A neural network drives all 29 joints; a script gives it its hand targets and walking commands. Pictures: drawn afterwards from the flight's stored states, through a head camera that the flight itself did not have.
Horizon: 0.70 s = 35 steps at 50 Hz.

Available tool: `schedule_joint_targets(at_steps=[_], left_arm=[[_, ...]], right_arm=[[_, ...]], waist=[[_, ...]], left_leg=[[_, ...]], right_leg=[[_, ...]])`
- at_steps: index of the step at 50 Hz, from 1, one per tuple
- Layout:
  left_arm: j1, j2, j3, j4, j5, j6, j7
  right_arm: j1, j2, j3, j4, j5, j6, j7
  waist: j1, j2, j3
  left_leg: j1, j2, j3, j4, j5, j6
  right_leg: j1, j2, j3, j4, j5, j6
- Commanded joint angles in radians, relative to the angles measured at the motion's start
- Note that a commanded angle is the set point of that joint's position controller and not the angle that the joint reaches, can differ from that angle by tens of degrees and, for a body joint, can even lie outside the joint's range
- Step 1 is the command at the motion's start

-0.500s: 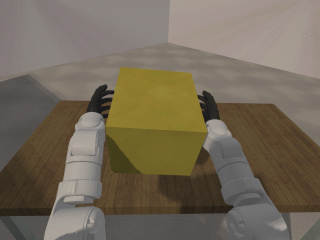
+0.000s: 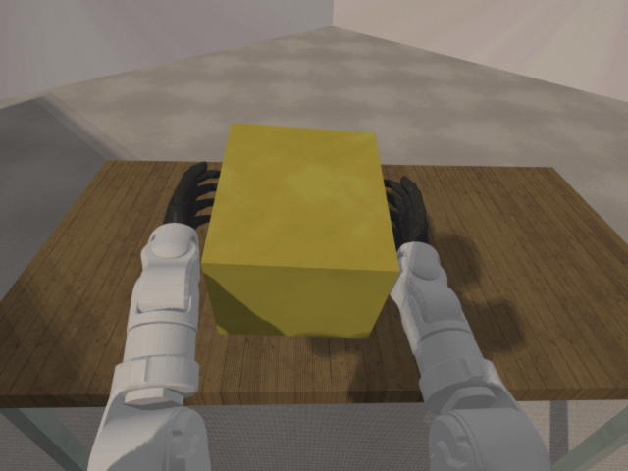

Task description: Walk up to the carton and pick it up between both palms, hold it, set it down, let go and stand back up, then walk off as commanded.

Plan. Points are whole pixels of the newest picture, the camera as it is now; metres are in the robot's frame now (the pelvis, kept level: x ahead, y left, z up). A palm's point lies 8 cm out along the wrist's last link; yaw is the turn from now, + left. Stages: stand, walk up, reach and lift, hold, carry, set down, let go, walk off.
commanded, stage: set down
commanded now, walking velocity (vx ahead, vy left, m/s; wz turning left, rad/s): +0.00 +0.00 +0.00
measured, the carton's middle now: (299, 230) +0.40 +0.02 +0.15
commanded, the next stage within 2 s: none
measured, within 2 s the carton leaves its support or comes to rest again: neither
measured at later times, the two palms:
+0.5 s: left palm (186, 246) +0.38 +0.17 +0.14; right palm (407, 258) +0.37 -0.12 +0.13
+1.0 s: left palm (194, 255) +0.39 +0.16 +0.11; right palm (404, 262) +0.38 -0.12 +0.11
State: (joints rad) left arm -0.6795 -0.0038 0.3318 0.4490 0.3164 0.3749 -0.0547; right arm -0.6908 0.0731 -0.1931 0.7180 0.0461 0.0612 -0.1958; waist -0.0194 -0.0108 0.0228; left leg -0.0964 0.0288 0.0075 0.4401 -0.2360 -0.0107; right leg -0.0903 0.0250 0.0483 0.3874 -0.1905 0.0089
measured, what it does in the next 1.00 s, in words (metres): stands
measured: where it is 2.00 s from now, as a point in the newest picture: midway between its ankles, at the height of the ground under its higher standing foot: outside the picture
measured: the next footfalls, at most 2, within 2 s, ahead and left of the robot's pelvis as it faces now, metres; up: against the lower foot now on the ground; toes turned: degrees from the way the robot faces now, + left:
none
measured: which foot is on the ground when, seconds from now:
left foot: down 0.00-1.00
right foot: down 0.00-1.00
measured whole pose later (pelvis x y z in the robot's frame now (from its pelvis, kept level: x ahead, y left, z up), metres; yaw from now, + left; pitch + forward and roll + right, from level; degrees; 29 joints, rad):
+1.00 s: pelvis +0.02 +0.00 +0.00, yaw +0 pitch -6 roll -1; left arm -0.61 0.00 0.35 0.68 0.31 0.11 -0.04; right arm -0.61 0.11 -0.25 0.81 -0.07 -0.09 -0.18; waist -0.02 -0.01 0.04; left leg -0.07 0.03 0.01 0.43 -0.26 -0.01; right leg -0.06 0.02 0.05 0.37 -0.21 0.01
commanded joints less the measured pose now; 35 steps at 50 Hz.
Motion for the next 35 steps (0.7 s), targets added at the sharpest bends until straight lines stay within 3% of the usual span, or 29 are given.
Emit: schedule_joint_targets(at_steps=[1,2,4,5,6,7,8,9,10,11,13,14,15,16,17,18,19,23,24,25,26,28,29,30,32,34,35], left_arm=[[-0.503,-0.561,-0.467,-0.160,-0.127,-0.076,-0.111],[-0.469,-0.554,-0.469,-0.123,-0.128,-0.078,-0.112],[-0.455,-0.537,-0.442,-0.193,-0.114,-0.085,-0.102],[-0.412,-0.533,-0.436,-0.142,-0.106,-0.077,-0.108],[-0.412,-0.530,-0.430,-0.154,-0.109,-0.081,-0.112],[-0.423,-0.532,-0.442,-0.158,-0.116,-0.079,-0.115],[-0.416,-0.545,-0.449,-0.132,-0.113,-0.075,-0.116],[-0.433,-0.553,-0.450,-0.153,-0.124,-0.079,-0.113],[-0.462,-0.553,-0.482,-0.173,-0.129,-0.091,-0.107],[-0.479,-0.585,-0.505,-0.207,-0.151,-0.105,-0.101],[-0.547,-0.599,-0.523,-0.201,-0.165,-0.135,-0.086],[-0.526,-0.586,-0.493,-0.115,-0.150,-0.126,-0.092],[-0.502,-0.535,-0.406,-0.053,-0.103,-0.117,-0.103],[-0.492,-0.533,-0.383,-0.017,-0.083,-0.114,-0.118],[-0.489,-0.525,-0.355,0.020,-0.068,-0.103,-0.125],[-0.555,-0.530,-0.369,0.001,-0.077,-0.113,-0.126],[-0.573,-0.534,-0.369,0.045,-0.085,-0.118,-0.128],[-0.590,-0.502,-0.326,0.059,-0.065,-0.147,-0.137],[-0.565,-0.530,-0.346,0.057,-0.073,-0.155,-0.130],[-0.597,-0.532,-0.361,0.038,-0.095,-0.178,-0.128],[-0.609,-0.540,-0.369,0.067,-0.101,-0.186,-0.129],[-0.619,-0.537,-0.379,0.031,-0.101,-0.213,-0.114],[-0.598,-0.535,-0.356,0.085,-0.087,-0.214,-0.117],[-0.583,-0.532,-0.330,0.112,-0.076,-0.213,-0.117],[-0.637,-0.557,-0.357,0.111,-0.090,-0.227,-0.113],[-0.623,-0.547,-0.351,0.102,-0.098,-0.250,-0.107],[-0.663,-0.552,-0.357,0.102,-0.099,-0.263,-0.109]], right_arm=[[-0.605,0.458,0.425,-0.300,-0.022,-0.108,0.141],[-0.609,0.456,0.435,-0.318,-0.021,-0.111,0.137],[-0.583,0.482,0.500,-0.330,0.020,-0.109,0.137],[-0.542,0.460,0.487,-0.312,0.010,-0.105,0.130],[-0.549,0.496,0.514,-0.328,0.020,-0.102,0.127],[-0.544,0.475,0.496,-0.323,0.013,-0.102,0.129],[-0.548,0.461,0.463,-0.304,0.001,-0.095,0.128],[-0.596,0.483,0.503,-0.368,0.026,-0.109,0.128],[-0.594,0.468,0.494,-0.371,0.018,-0.120,0.129],[-0.626,0.484,0.508,-0.383,0.030,-0.136,0.130],[-0.605,0.505,0.490,-0.336,0.017,-0.137,0.130],[-0.597,0.485,0.446,-0.293,-0.020,-0.129,0.136],[-0.557,0.479,0.403,-0.209,-0.039,-0.110,0.143],[-0.519,0.436,0.351,-0.158,-0.067,-0.108,0.151],[-0.535,0.430,0.320,-0.156,-0.085,-0.106,0.153],[-0.584,0.448,0.320,-0.171,-0.084,-0.115,0.160],[-0.617,0.439,0.288,-0.185,-0.105,-0.124,0.161],[-0.583,0.457,0.261,-0.140,-0.147,-0.134,0.173],[-0.555,0.453,0.265,-0.114,-0.148,-0.138,0.174],[-0.613,0.478,0.285,-0.156,-0.135,-0.151,0.175],[-0.603,0.485,0.265,-0.143,-0.160,-0.154,0.172],[-0.604,0.515,0.316,-0.147,-0.143,-0.167,0.179],[-0.544,0.511,0.281,-0.076,-0.163,-0.153,0.176],[-0.565,0.507,0.276,-0.103,-0.172,-0.157,0.183],[-0.580,0.497,0.231,-0.093,-0.183,-0.174,0.188],[-0.562,0.528,0.264,-0.096,-0.184,-0.179,0.190],[-0.572,0.529,0.253,-0.087,-0.189,-0.183,0.188]], waist=[[-0.026,0.014,-0.489],[-0.028,-0.012,-0.467],[0.018,-0.014,-0.484],[-0.010,0.000,-0.457],[-0.002,-0.047,-0.441],[-0.013,-0.015,-0.442],[-0.031,0.009,-0.420],[0.007,-0.022,-0.437],[-0.011,-0.003,-0.466],[-0.006,0.003,-0.507],[-0.026,0.000,-0.494],[-0.036,-0.023,-0.425],[-0.017,-0.025,-0.336],[-0.024,-0.003,-0.286],[-0.038,-0.010,-0.236],[-0.007,0.007,-0.278],[-0.030,-0.022,-0.235],[-0.009,-0.004,-0.250],[-0.024,-0.002,-0.253],[-0.002,-0.010,-0.304],[-0.030,-0.017,-0.306],[-0.001,-0.020,-0.343],[-0.017,-0.020,-0.283],[-0.001,-0.033,-0.277],[-0.027,0.000,-0.301],[-0.014,-0.027,-0.325],[-0.022,-0.015,-0.343]], left_leg=[[0.234,-0.057,0.048,-0.079,0.517,-0.038],[0.219,-0.065,0.046,-0.075,0.503,-0.036],[0.194,-0.070,0.047,-0.059,0.585,-0.036],[0.195,-0.070,0.042,-0.069,0.553,-0.033],[0.178,-0.074,0.052,-0.081,0.512,-0.021],[0.156,-0.072,0.046,-0.087,0.495,-0.028],[0.164,-0.070,0.043,-0.099,0.478,-0.032],[0.181,-0.067,0.042,-0.093,0.473,-0.028],[0.200,-0.060,0.041,-0.085,0.506,-0.037],[0.229,-0.064,0.038,-0.070,0.537,-0.043],[0.224,-0.062,0.033,-0.069,0.531,-0.050],[0.208,-0.059,0.039,-0.087,0.465,-0.037],[0.164,-0.060,0.048,-0.117,0.376,-0.023],[0.135,-0.058,0.050,-0.152,0.271,-0.019],[0.109,-0.056,0.050,-0.168,0.223,-0.014],[0.085,-0.057,0.059,-0.173,0.192,-0.010],[0.062,-0.056,0.058,-0.191,0.113,-0.003],[0.057,-0.062,0.069,-0.198,0.102,0.001],[0.062,-0.053,0.065,-0.195,0.142,-0.008],[0.071,-0.054,0.067,-0.177,0.202,-0.010],[0.075,-0.056,0.069,-0.172,0.196,-0.008],[0.072,-0.055,0.062,-0.170,0.232,-0.010],[0.056,-0.054,0.060,-0.179,0.199,-0.009],[0.048,-0.051,0.066,-0.191,0.176,0.001],[0.051,-0.041,0.059,-0.184,0.199,-0.019],[0.045,-0.052,0.066,-0.175,0.217,-0.007],[0.048,-0.059,0.074,-0.174,0.199,-0.007]], right_leg=[[0.228,0.032,-0.139,-0.101,0.371,0.014],[0.243,0.031,-0.131,-0.098,0.400,0.023],[0.298,0.022,-0.114,-0.076,0.529,0.034],[0.300,0.015,-0.110,-0.078,0.529,0.031],[0.319,0.012,-0.105,-0.078,0.555,0.043],[0.317,0.007,-0.105,-0.077,0.564,0.037],[0.290,0.014,-0.112,-0.084,0.496,0.033],[0.274,0.019,-0.113,-0.086,0.482,0.035],[0.283,0.025,-0.123,-0.084,0.489,0.031],[0.258,0.024,-0.122,-0.082,0.507,0.031],[0.230,0.025,-0.122,-0.088,0.446,0.028],[0.195,0.024,-0.124,-0.107,0.368,0.030],[0.184,0.018,-0.116,-0.120,0.310,0.028],[0.173,0.008,-0.120,-0.136,0.227,0.020],[0.159,0.010,-0.123,-0.142,0.202,0.021],[0.163,0.009,-0.122,-0.138,0.150,0.021],[0.137,0.012,-0.125,-0.149,0.088,0.017],[0.155,0.003,-0.123,-0.150,0.077,0.019],[0.147,0.009,-0.131,-0.141,0.114,0.014],[0.161,0.012,-0.126,-0.133,0.163,0.026],[0.157,0.009,-0.129,-0.131,0.178,0.029],[0.184,0.008,-0.123,-0.122,0.202,0.027],[0.168,0.003,-0.119,-0.127,0.182,0.024],[0.161,0.003,-0.120,-0.130,0.160,0.028],[0.143,0.009,-0.139,-0.128,0.129,0.016],[0.172,0.004,-0.124,-0.125,0.194,0.023],[0.173,-0.001,-0.120,-0.122,0.202,0.023]])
